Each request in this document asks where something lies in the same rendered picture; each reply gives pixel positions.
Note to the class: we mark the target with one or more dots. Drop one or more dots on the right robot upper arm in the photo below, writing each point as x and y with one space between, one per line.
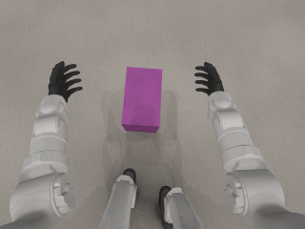
255 195

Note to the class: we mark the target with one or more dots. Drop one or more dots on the robot left shin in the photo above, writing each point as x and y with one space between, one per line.
124 177

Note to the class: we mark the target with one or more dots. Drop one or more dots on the carton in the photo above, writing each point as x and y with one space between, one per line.
142 100

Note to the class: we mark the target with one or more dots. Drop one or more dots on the robot right hand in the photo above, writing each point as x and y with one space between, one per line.
214 82

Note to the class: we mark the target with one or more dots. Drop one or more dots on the left robot upper arm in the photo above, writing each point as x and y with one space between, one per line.
41 202

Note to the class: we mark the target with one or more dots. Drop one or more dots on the right robot thigh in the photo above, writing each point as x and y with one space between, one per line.
179 210

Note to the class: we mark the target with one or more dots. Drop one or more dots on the robot right forearm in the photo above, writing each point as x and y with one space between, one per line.
237 149

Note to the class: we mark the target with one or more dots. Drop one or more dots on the robot left forearm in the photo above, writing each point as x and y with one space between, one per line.
49 140

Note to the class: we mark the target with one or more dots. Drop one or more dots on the robot left hand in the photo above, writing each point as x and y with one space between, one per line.
58 84

